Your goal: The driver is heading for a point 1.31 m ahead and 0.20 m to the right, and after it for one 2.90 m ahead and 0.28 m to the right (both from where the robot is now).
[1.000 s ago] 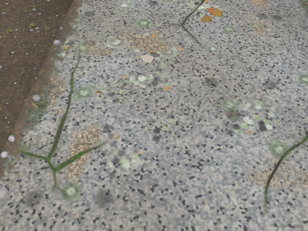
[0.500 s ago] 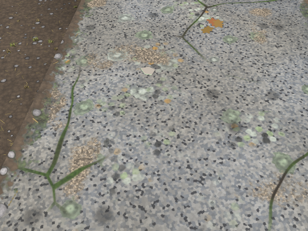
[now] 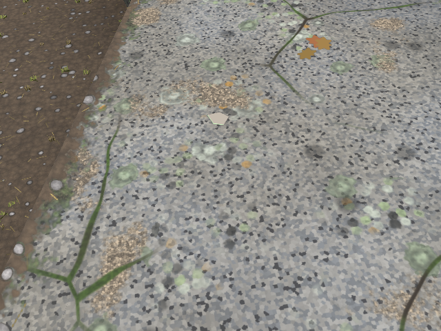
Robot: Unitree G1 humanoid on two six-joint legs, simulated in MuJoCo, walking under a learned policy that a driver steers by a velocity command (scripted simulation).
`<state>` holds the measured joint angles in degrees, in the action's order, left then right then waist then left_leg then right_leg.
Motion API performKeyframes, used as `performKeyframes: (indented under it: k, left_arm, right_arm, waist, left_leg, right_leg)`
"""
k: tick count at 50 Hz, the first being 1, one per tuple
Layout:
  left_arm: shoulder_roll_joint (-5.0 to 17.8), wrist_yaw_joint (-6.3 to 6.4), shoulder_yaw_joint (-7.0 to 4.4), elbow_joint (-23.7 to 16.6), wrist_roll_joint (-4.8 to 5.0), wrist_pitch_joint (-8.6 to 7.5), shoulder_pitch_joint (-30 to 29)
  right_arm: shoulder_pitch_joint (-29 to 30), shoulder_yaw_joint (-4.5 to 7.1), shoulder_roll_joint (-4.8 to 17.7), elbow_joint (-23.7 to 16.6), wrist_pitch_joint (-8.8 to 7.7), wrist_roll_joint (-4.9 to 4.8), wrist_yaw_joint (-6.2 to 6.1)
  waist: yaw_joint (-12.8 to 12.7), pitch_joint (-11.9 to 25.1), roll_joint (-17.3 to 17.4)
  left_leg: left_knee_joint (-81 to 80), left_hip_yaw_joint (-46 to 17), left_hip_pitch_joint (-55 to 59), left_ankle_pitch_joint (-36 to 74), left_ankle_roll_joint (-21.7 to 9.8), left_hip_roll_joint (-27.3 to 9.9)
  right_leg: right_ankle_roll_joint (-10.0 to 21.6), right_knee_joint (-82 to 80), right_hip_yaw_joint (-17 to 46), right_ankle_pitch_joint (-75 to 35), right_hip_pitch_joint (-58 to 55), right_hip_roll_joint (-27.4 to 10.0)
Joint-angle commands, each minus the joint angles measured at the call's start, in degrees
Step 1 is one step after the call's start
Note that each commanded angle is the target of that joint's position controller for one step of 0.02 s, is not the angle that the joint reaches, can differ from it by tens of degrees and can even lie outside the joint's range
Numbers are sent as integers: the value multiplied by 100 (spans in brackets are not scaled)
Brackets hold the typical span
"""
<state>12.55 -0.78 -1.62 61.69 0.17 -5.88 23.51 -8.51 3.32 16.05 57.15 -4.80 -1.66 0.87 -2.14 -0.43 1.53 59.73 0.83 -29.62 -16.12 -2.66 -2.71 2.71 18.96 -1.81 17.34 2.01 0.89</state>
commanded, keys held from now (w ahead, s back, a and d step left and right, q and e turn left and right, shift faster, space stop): w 1.00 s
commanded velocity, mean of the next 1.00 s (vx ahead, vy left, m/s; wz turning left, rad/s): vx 0.48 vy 0.00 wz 0.00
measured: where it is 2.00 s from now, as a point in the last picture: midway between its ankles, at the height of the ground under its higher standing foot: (248, 183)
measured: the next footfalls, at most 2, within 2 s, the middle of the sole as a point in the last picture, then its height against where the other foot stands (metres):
left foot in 0.28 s outside the picture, level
right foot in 0.80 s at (284, 293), level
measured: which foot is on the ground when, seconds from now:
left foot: up 0.00-0.26, down 0.28-0.80, up 0.82-1.00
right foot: down 0.00-0.30, up 0.32-0.78, down 0.80-1.00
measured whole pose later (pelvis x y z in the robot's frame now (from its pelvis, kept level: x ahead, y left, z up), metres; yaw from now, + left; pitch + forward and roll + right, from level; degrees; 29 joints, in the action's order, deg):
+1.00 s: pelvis +0.56 -0.02 +0.00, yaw +0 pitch +1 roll +0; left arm 13.7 -1.8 -3.1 53.1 -0.4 -6.0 13.9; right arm -12.3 3.3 16.2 55.1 -4.9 -1.3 -0.3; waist -0.9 -1.7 2.0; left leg 64.0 -1.4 -29.6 -17.4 -2.8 -5.1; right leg 4.0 21.0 -3.9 8.3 13.8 2.6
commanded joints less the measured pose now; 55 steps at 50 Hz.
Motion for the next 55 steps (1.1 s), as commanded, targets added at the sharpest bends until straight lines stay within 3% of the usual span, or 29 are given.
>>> performKeyframes:
  k: [1,4,9,11,13,14,15,16,17,18,19,21,23,27,31,35,38,39,40,41,42,43,44,45,46,47,49,52,55]
  left_arm:
    - [688,77,-72,-188,-33,28,273]
    - [888,176,-101,-249,-44,60,292]
    - [966,197,-189,-132,65,72,523]
    - [1078,208,-247,-186,53,119,360]
    - [1095,217,-265,-256,0,225,199]
    - [1007,208,-214,-365,-60,235,151]
    - [170,115,8,-463,-48,134,891]
    - [325,68,-12,-390,84,-53,643]
    - [802,54,-164,-655,272,-162,-15]
    - [904,90,-185,-770,305,-210,-396]
    - [887,147,-235,-776,228,-192,-540]
    - [628,196,-259,-731,127,-29,-243]
    - [483,216,-251,-812,101,87,-322]
    - [601,212,-280,-1207,2,94,-1289]
    - [446,100,-189,-1435,48,29,-2176]
    - [516,-49,-149,-1693,106,-2,-2754]
    - [764,-126,-221,-1732,118,-42,-2492]
    - [927,-124,-311,-1599,110,-53,-1960]
    - [1220,-86,-466,-1288,96,-50,-958]
    - [1681,-38,-588,-1086,-6,-33,17]
    - [1887,-92,-613,-970,-1,-12,245]
    - [1299,-98,-443,-1031,45,-29,63]
    - [1091,-75,-373,-1137,44,-48,-432]
    - [1002,-72,-338,-1229,-4,-57,-867]
    - [848,-86,-298,-1261,-48,-69,-1110]
    - [732,-99,-260,-1243,-96,-84,-1197]
    - [730,-104,-262,-1158,-59,-108,-1107]
    - [956,-9,-324,-1028,-42,-99,-857]
    - [973,76,-320,-938,-15,-38,-658]
  right_arm:
    - [811,15,133,-523,-55,51,71]
    - [1579,-95,-60,-844,-35,38,90]
    - [2004,-92,167,-1159,-57,-22,186]
    - [1662,13,406,-1142,-88,-10,205]
    - [247,241,768,-751,-59,-21,140]
    - [-790,349,1002,-484,-18,10,78]
    - [-1552,458,1501,-323,6,146,51]
    - [-1456,307,1056,-276,14,121,70]
    - [-796,219,793,-348,-36,64,80]
    - [-239,147,572,-479,-85,76,90]
    - [95,84,374,-510,-135,137,127]
    - [276,25,197,-461,-182,214,166]
    - [97,37,312,-341,-199,178,130]
    - [-401,92,624,-213,-183,179,-57]
    - [-901,101,726,-123,-131,100,-122]
    - [-1379,131,771,58,-11,49,-135]
    - [-1318,187,888,50,97,53,-155]
    - [-1179,186,897,7,133,60,-153]
    - [-1169,125,736,-44,161,100,-153]
    - [-1375,10,435,-209,146,187,-155]
    - [-1937,-174,-209,-184,5,156,-101]
    - [-1514,-23,473,-186,-122,7,-76]
    - [-1010,37,699,-340,-210,-103,-60]
    - [-746,37,656,-375,-239,-71,-100]
    - [-632,78,617,-378,-208,9,-127]
    - [-735,90,522,-358,-135,32,-123]
    - [-834,73,296,-334,-3,46,-125]
    - [-316,86,289,-531,69,122,-140]
    - [235,71,213,-705,39,138,-101]
  waist:
    - [-93,-454,-686]
    - [-221,-687,-650]
    - [-129,-845,-740]
    - [182,-468,-833]
    - [911,463,-932]
    - [1316,1100,-760]
    - [959,2160,762]
    - [1031,2329,949]
    - [889,1166,807]
    - [673,571,322]
    - [452,205,25]
    - [80,91,246]
    - [3,-96,264]
    - [197,-335,80]
    - [510,-369,52]
    - [659,-470,68]
    - [363,-256,245]
    - [31,72,283]
    - [-385,713,193]
    - [-556,1621,-544]
    - [-239,2217,-1986]
    - [-394,1854,-1360]
    - [-316,1079,-1080]
    - [-149,710,-592]
    - [4,404,-452]
    - [178,367,-551]
    - [300,265,-550]
    - [254,-16,-415]
    - [126,-153,-460]
  left_leg:
    - [-633,39,-1493,662,151,-241]
    - [-2006,275,-848,1407,239,-14]
    - [-2900,194,-494,1679,-35,71]
    - [-2972,250,75,1439,-229,247]
    - [-2972,454,1864,1315,-502,565]
    - [-2759,-202,3608,1178,-757,-24]
    - [-3174,-3101,5775,-213,-1783,-1671]
    - [-4325,-4581,5588,-948,-1856,-1962]
    - [-4530,-3742,4649,-1039,-1522,-1730]
    - [-4694,-2902,3608,-550,-1336,-1541]
    - [-4849,-2264,2725,79,-1203,-1318]
    - [-5135,-1537,1801,505,-1070,-982]
    - [-5378,-1187,1394,695,-1150,-914]
    - [-5552,-869,1635,1103,-1156,-872]
    - [-5483,-429,1935,1360,-927,-694]
    - [-5099,-498,2869,1473,-872,-1044]
    - [-4516,-547,3363,2504,-705,-1255]
    - [-3856,-386,3342,3479,-599,-1110]
    - [-2677,-145,2934,3837,-439,-786]
    - [-718,185,1487,2346,-187,-320]
    - [903,-148,-450,-1519,74,681]
    - [1542,-804,-1110,-1660,-31,369]
    - [1561,-672,-1388,-1132,-127,83]
    - [1307,-532,-1176,-597,-130,-206]
    - [976,-505,-939,-288,-103,-382]
    - [781,-543,-597,-84,-91,-514]
    - [419,-482,-423,39,-17,-574]
    - [-370,-425,-920,682,158,-628]
    - [-1433,-320,-984,1628,240,-542]
  right_leg:
    - [712,-977,1062,-2529,-723,-1320]
    - [663,-1275,670,-2341,-56,-1129]
    - [636,-1266,536,-2654,-477,-1483]
    - [521,-692,430,-4242,-854,-1589]
    - [319,958,182,-5822,-710,-1368]
    - [179,2395,155,-4773,470,-1176]
    - [-219,4888,114,-1159,2758,-96]
    - [-114,5882,970,1427,3419,195]
    - [15,6179,927,1165,3997,-166]
    - [88,5943,766,598,3872,-504]
    - [78,5575,653,212,3579,-729]
    - [50,5100,687,-99,2861,-988]
    - [-47,4695,587,-171,2865,-1073]
    - [-300,3309,502,-1425,3614,-1123]
    - [-324,1828,176,-2393,3293,-791]
    - [-204,1211,226,-2056,3498,-668]
    - [38,981,145,-1361,2996,-485]
    - [168,862,-25,-1286,2231,-295]
    - [361,916,-47,-1366,847,-243]
    - [837,1002,1451,-1170,-1050,-1417]
    - [1599,137,4102,-137,-2469,-2397]
    - [1378,-134,4113,333,-2299,-2226]
    - [1145,-206,3210,-105,-1551,-2059]
    - [1051,-342,2593,-759,-769,-1862]
    - [1008,-508,2122,-1317,-135,-1673]
    - [973,-667,1831,-1548,224,-1548]
    - [1043,-931,1485,-1795,524,-1444]
    - [1105,-1189,1155,-2050,551,-1430]
    - [950,-1280,739,-2049,504,-1228]
Keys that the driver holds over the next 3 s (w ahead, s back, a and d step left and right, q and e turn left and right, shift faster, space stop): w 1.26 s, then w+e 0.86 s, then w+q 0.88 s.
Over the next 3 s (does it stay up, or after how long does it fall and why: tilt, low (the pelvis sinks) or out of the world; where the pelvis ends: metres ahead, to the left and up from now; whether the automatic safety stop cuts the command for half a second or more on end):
stays up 1.68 -0.22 -0.02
